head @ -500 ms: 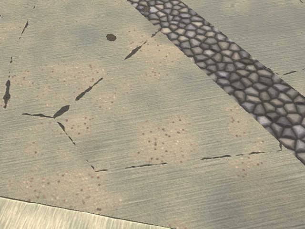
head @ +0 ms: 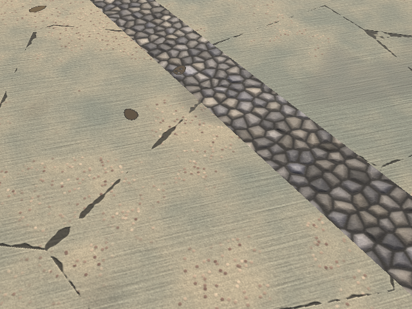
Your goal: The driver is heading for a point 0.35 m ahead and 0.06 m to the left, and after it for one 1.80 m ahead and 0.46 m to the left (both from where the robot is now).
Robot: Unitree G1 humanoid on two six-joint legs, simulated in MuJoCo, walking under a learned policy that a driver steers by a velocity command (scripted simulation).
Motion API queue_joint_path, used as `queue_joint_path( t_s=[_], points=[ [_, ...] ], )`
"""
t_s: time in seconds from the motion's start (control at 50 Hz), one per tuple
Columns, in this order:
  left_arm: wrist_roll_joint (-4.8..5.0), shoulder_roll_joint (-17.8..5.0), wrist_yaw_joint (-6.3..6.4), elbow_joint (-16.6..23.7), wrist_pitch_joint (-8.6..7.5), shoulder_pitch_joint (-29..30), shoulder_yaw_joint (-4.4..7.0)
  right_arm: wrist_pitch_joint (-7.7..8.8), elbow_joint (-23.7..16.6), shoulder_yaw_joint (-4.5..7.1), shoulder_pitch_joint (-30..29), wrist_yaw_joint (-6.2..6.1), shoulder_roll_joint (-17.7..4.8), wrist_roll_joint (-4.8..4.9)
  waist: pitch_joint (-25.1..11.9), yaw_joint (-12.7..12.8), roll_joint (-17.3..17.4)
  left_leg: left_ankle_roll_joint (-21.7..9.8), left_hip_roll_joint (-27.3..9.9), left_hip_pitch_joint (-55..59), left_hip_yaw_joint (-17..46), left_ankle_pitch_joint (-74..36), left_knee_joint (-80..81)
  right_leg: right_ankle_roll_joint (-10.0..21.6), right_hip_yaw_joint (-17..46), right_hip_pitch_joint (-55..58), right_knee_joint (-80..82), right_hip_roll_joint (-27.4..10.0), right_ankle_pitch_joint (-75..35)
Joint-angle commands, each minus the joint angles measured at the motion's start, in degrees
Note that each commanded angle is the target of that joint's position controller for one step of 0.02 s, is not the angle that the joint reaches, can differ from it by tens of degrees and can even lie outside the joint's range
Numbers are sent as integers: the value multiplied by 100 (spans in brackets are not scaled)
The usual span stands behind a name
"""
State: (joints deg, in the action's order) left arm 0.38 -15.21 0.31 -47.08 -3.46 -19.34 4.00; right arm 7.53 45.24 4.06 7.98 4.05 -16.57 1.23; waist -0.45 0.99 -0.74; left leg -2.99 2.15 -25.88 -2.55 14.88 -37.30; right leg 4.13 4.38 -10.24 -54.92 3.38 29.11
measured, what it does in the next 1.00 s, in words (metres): goes down, turning left: right foot 0.11 m lower, then left foot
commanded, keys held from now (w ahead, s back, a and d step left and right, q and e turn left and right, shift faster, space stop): w+q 0.72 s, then w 0.28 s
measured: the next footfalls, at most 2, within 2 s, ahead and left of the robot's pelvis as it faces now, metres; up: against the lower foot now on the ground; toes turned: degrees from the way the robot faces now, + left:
right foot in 0.44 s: +0.41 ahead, -0.10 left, -0.11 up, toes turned +21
left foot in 0.94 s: +0.60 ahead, +0.22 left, -0.11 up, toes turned +29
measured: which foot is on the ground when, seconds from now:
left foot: down 0.00-0.44, up 0.46-0.92, down 0.94-1.00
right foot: up 0.00-0.42, down 0.44-0.94, up 0.96-1.00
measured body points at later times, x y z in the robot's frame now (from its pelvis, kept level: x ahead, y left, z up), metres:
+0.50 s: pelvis +0.30 -0.02 -0.08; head +0.31 -0.03 +0.37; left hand +0.48 +0.24 -0.14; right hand +0.33 -0.30 -0.21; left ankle +0.09 +0.09 -0.68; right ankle +0.38 -0.11 -0.82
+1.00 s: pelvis +0.53 +0.08 -0.10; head +0.57 +0.10 +0.35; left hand +0.37 +0.31 -0.23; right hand +0.85 +0.02 -0.16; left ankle +0.57 +0.20 -0.82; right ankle +0.41 -0.11 -0.76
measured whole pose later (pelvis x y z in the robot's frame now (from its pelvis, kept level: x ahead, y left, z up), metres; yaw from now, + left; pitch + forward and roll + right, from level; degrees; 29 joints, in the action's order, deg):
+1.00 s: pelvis +0.53 +0.08 -0.10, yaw +29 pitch +4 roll +0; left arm 0.5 -14.9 -0.1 -53.4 -3.6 -22.8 2.6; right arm 3.6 33.9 2.3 1.4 2.1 -13.5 0.4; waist 1.0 3.9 0.8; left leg -4.9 2.7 -28.5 -1.6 7.8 -33.3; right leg 1.1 -3.1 -8.1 -51.2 -0.9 29.9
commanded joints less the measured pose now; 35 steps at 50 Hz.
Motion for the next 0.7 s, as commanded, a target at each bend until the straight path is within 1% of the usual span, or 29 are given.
queue_joint_path(
  t_s=[0.02, 0.04, 0.06, 0.08, 0.1, 0.12, 0.16, 0.18, 0.2, 0.22, 0.24, 0.26, 0.28, 0.32, 0.4, 0.42, 0.44, 0.46, 0.48, 0.5, 0.52, 0.54, 0.56, 0.58, 0.6, 0.62, 0.64, 0.66, 0.7],
  points=[
    [263, -848, -62, 802, -314, 445, 112, -58, -69, 171, 1295, 8, -632, 111, -387, -542, 989, -1733, -1973, 3470, 4103, -128, 2021, 70, 304, -3846, -2575, -261, -275],
    [160, -839, -61, 924, -312, 737, 105, -98, -192, 128, 1016, 14, -570, 49, -150, -418, 350, -1655, -1873, 2812, 3632, -776, 1946, 38, 246, -3670, -2261, -426, -598],
    [8, -771, -53, 935, -296, 752, 120, -118, -265, 119, 885, 2, -597, 4, -90, -247, 1, -1632, -1750, 2244, 3330, -1243, 1993, -23, 242, -3313, -1880, -580, -755],
    [-57, -673, -46, 976, -259, 668, 128, -130, -315, 114, 766, -51, -624, -29, -126, -65, 26, -1576, -1569, 1887, 3001, -1306, 2087, -71, 254, -2947, -1366, -729, -843],
    [-62, -577, -46, 1050, -224, 708, 120, -147, -316, 101, 724, -116, -640, -7, -54, 21, 76, -1494, -1420, 1619, 2744, -1357, 2201, -133, 199, -2719, -771, -781, -804],
    [-73, -411, -34, 1107, -209, 869, 74, -157, -264, 123, 777, -184, -715, 5, 25, 13, 154, -1466, -1304, 1349, 2434, -1727, 2268, -255, 30, -2533, -215, -765, -799],
    [-187, -307, -70, 1143, -240, 1072, 24, -160, -234, 200, 980, -318, -954, -109, -221, -106, 192, -1453, -1224, 1272, 2078, -2526, 2083, -392, -80, -2293, 112, -681, -2003],
    [-119, -518, -102, 1211, -295, 1430, 111, -136, -84, 194, 1409, -417, -898, -35, -109, -268, 235, -1342, -1119, 1737, 2081, -2195, 1971, -394, 187, -2911, 564, -717, -2734],
    [-143, -493, -147, 1302, -325, 1726, 81, -169, -36, 191, 1497, -507, -872, 32, -36, -324, 213, -1168, -872, 1554, 1864, -1633, 1950, -360, 99, -2812, 1350, -576, -3339],
    [-214, -300, -214, 1335, -374, 1932, 8, -236, -30, 167, 1509, -571, -766, 72, -35, -408, 368, -1029, -646, 1224, 1707, -1058, 1862, -334, 25, -2331, 2039, -437, -4161],
    [-206, -144, -284, 1330, -420, 2102, -53, -302, -61, 145, 1516, -609, -678, 85, 2, -492, 333, -902, -489, 746, 1599, -576, 1776, -328, -126, -1720, 2560, -249, -4830],
    [-173, -83, -359, 1362, -431, 2216, -66, -333, -46, 141, 1640, -627, -696, 37, -25, -563, 368, -860, -489, 407, 1708, -223, 1677, -329, -191, -1279, 2617, -99, -5148],
    [-128, -113, -401, 1392, -425, 2264, -57, -357, -47, 157, 1666, -628, -704, 29, 2, -573, 476, -863, -517, 357, 1847, 25, 1443, -309, -96, -1185, 2662, -92, -5106],
    [-68, -217, -441, 1502, -426, 2402, -41, -405, -39, 129, 1782, -649, -514, 56, 62, -593, 579, -860, -577, 618, 2272, 484, 905, -214, 174, -1335, 2872, -177, -4760],
    [-27, -274, -377, 1369, -463, 2281, -20, -551, -55, 177, 1896, -788, -389, 121, 214, -651, 503, -643, -499, 1613, 2683, 588, -431, -247, 525, -1445, 4073, -623, -4850],
    [-36, -215, -322, 1202, -498, 1844, 8, -600, -13, 172, 2002, -787, -329, 134, 76, -507, 356, -542, -310, 1517, 2525, 561, -1071, -231, 381, -789, 4542, -698, -5190],
    [-47, -250, -286, 979, -496, 1168, 71, -619, 22, 134, 2111, -723, -192, 80, -255, -273, 185, -420, -63, 846, 2181, 1014, -2011, -223, 342, 436, 4080, -871, -5233],
    [-51, -381, -289, 734, -471, 51, 140, -591, -90, 50, 2017, -631, 21, 7, -873, 259, -201, -270, 187, -655, 1790, 2434, -3531, -250, 599, 2289, 2855, -1304, -5778],
    [-78, -694, -260, 567, -432, -707, 214, -524, -114, -48, 2757, -549, 174, 122, -1685, 247, -1125, -58, 218, -2240, 1732, 3206, -5193, -1, 1272, 4097, 1622, -2141, -6719],
    [82, -1181, -286, 414, -319, -914, 365, -399, -271, -105, 3148, -520, -40, 186, -2088, 121, -1810, 113, -60, -3101, 1584, 2779, -6136, 563, 2410, 4378, 1847, -2715, -5597],
    [114, -1512, -283, 174, -231, -891, 499, -313, -400, -92, 2851, -531, -280, 312, -1869, 102, -1665, 250, -227, -3825, 1269, 2037, -6630, 1351, 3507, 3917, 2817, -3237, -2561],
    [-56, -870, -222, 326, -184, -474, 302, -364, -463, 5, 1859, -649, -506, 254, -997, 229, -148, 270, -427, -3880, 976, 1286, -6623, 1234, 3241, 2777, 3616, -2949, -1104],
    [-158, -561, -152, 418, -255, 122, 155, -395, -652, 65, 1254, -707, -640, 202, -408, 123, -234, 282, -546, -3590, 1102, 633, -6357, 1316, 3041, 1680, 3764, -2926, -1764],
    [-115, -257, -152, 418, -338, 642, 30, -469, -603, 125, 1161, -699, -689, 102, 167, -201, -1, 293, -779, -3036, 1383, 178, -5275, 1033, 2298, 627, 3948, -2408, -2364],
    [-69, -136, -153, 339, -377, 816, 16, -507, -580, 134, 1122, -663, -546, 34, 445, -301, -315, 282, -859, -2653, 1488, 44, -4597, 698, 1530, 42, 3949, -1974, -2774],
    [-115, -225, -128, 294, -388, 903, 26, -517, -601, 145, 1141, -632, -413, -3, 502, -389, -440, 348, -847, -2013, 1291, -305, -3730, 442, 659, -554, 4188, -1529, -3078],
    [-161, -344, -95, 250, -393, 839, 61, -494, -690, 136, 993, -600, -280, -69, 435, -301, -547, 416, -759, -1718, 1056, -752, -3189, 427, 314, -675, 4295, -1398, -3675],
    [-190, -430, -45, 189, -396, 696, 80, -461, -780, 106, 881, -554, -131, -90, 320, -263, -554, 434, -742, -1545, 939, -1071, -2692, 459, 134, -624, 4330, -1400, -4201],
    [-147, -536, 21, 125, -357, 536, 104, -433, -878, 33, 679, -462, 94, -43, 157, -169, -444, 340, -687, -1407, 833, -1559, -1699, 434, -117, -259, 4334, -1458, -4718]
  ],
)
